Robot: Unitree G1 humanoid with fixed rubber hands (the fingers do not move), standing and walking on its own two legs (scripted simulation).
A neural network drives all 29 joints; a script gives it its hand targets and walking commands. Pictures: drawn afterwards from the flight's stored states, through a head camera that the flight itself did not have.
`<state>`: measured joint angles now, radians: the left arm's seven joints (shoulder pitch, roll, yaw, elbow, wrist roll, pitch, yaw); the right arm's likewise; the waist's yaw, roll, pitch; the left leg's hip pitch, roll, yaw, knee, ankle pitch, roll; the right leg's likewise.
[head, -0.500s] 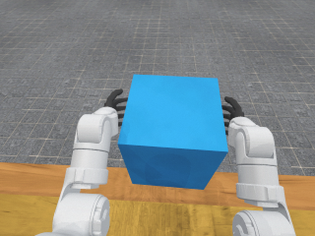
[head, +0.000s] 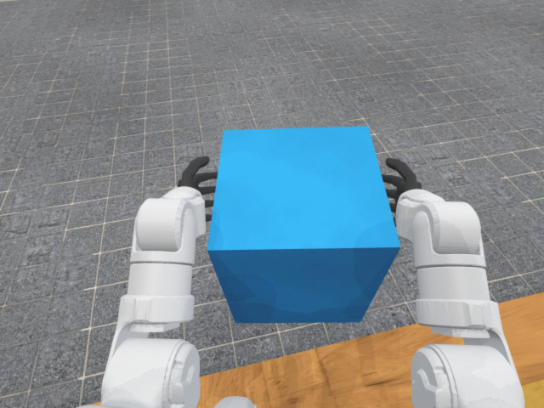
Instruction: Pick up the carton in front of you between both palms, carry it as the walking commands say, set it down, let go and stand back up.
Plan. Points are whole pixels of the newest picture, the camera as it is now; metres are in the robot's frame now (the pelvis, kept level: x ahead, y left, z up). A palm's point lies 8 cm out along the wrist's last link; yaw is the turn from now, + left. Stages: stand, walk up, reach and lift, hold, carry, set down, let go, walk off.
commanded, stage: carry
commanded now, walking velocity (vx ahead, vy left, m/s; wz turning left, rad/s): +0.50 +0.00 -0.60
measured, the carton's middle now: (296, 232) +0.37 +0.02 +0.05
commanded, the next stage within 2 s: none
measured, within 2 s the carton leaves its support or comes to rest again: neither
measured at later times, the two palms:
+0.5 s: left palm (261, 130) +0.72 +0.12 -0.01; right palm (386, 160) +0.63 -0.17 -0.01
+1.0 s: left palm (245, 92) +1.01 +0.20 -0.08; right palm (337, 84) +1.08 -0.09 -0.08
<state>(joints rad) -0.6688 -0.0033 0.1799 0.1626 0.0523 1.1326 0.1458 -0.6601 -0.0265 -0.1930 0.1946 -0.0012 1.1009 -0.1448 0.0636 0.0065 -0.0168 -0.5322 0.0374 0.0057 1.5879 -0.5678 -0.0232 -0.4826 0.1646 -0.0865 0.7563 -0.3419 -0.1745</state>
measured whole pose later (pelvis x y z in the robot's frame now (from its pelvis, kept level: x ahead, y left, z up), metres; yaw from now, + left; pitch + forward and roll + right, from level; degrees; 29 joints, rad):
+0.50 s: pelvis +0.33 +0.06 -0.10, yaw -9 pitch +5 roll +0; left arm -0.62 0.00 0.22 0.22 0.04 1.12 0.13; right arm -0.59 0.00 -0.14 0.22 0.00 1.10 -0.17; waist -0.12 0.00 -0.05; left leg -0.42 -0.08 0.03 0.73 -0.40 0.08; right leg -0.70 0.02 0.02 1.30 -0.48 -0.02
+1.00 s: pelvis +0.69 -0.01 -0.17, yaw +5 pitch +6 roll -1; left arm -0.56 -0.05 0.21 -0.01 0.01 1.11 0.17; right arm -0.65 0.00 -0.21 0.07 -0.02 1.13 -0.14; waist 0.10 0.06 0.04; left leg -0.70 -0.01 0.04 0.73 0.01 0.02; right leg -0.20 0.01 -0.17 0.62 -0.15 -0.10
